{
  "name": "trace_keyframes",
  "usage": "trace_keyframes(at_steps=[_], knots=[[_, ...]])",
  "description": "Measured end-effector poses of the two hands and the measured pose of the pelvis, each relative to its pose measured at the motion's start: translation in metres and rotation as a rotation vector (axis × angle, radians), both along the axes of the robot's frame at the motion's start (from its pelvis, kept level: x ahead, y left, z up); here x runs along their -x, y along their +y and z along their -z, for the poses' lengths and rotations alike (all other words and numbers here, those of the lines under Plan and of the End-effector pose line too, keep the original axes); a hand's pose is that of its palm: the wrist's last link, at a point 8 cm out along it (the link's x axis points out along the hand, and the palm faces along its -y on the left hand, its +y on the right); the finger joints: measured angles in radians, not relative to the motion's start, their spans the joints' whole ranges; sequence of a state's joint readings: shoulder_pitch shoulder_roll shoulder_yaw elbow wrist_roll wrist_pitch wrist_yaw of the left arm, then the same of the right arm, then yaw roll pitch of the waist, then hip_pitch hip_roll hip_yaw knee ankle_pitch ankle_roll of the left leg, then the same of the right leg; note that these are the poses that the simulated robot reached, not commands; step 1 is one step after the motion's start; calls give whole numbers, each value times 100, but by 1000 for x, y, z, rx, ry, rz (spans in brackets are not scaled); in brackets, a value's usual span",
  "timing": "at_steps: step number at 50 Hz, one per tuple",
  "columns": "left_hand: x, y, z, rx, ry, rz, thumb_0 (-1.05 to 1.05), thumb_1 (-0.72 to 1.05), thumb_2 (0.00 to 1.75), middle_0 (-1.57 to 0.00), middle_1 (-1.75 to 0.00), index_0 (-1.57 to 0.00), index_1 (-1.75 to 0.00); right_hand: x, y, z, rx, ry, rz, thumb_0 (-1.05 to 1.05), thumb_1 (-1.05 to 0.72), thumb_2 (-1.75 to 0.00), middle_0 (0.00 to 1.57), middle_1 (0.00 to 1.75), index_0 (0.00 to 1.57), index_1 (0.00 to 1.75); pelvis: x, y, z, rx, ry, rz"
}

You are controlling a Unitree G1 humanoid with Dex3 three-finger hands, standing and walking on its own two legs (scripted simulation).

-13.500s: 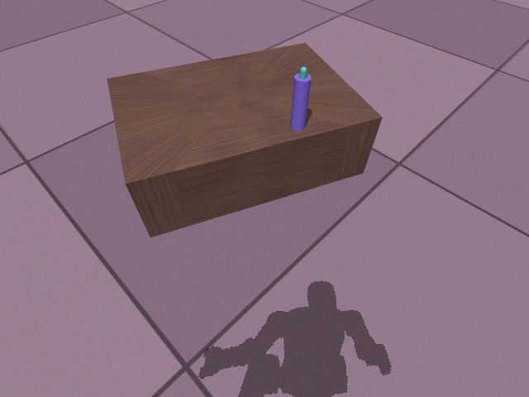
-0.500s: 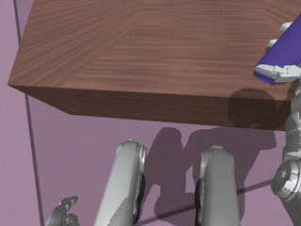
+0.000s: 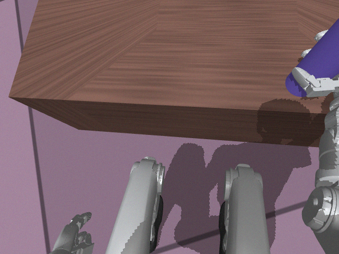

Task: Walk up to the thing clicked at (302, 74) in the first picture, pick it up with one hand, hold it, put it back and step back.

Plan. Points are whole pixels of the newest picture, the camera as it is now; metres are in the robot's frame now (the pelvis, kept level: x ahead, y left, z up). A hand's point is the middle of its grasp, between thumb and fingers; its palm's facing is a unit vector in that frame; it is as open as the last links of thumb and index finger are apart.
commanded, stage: settle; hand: right
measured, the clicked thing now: (338, 48) +0.50 -0.25 +0.06
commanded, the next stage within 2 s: lift in 0.92 s
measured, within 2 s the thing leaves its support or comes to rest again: leaves its support in 0.30 s
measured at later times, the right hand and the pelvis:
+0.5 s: hand (333, 60) +0.48 -0.25 +0.05, palm faces +0.22 +0.97 -0.04, open 9.3 cm; pelvis +0.01 +0.00 +0.06, yaw +0 degrees
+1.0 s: hand out of the picture +0.49 -0.25 +0.07, palm faces +0.22 +0.98 -0.03, open 9.3 cm; pelvis +0.02 +0.00 +0.09, yaw -1 degrees
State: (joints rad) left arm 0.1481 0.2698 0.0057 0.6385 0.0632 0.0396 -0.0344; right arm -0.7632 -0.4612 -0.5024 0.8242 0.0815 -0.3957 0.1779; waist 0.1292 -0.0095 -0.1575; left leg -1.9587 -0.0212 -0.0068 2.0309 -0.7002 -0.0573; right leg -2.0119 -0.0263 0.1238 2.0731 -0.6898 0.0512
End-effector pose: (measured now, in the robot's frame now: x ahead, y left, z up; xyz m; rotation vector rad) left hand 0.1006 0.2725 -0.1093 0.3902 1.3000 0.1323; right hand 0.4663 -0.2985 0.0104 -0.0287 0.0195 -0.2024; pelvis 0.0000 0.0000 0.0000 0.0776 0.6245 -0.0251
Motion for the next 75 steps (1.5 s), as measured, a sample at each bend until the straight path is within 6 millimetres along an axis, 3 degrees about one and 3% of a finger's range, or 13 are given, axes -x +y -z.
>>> trace_keyframes(at_steps=[17,32,54,65,75], knots=[[-9,3,-44,-37,-42,-4,0,89,89,-20,-30,-20,-29,26,9,-13,-23,117,-1,1,34,-114,74,109,77,112,-6,-2,-42,3,-12,0],[-14,6,-73,-57,-44,-12,0,89,89,-20,-30,-20,-29,1,-4,-63,-14,45,32,1,35,-116,72,111,76,114,-16,-5,-69,5,-8,8],[-21,1,-92,-39,-41,-12,0,89,88,-20,-30,-20,-29,4,1,-70,-16,68,22,1,34,-117,70,114,74,117,-24,-4,-90,10,-11,3],[-28,-4,-108,-19,-72,-21,0,90,87,-20,-30,-21,-28,13,4,-96,-13,58,20,1,36,-117,72,112,76,114,-26,-5,-108,13,-36,7],[-38,-11,-139,0,-125,-28,0,91,87,-20,-30,-21,-28,37,8,-134,-18,66,38,1,36,-117,73,111,76,114,-30,-5,-139,21,-89,12]])
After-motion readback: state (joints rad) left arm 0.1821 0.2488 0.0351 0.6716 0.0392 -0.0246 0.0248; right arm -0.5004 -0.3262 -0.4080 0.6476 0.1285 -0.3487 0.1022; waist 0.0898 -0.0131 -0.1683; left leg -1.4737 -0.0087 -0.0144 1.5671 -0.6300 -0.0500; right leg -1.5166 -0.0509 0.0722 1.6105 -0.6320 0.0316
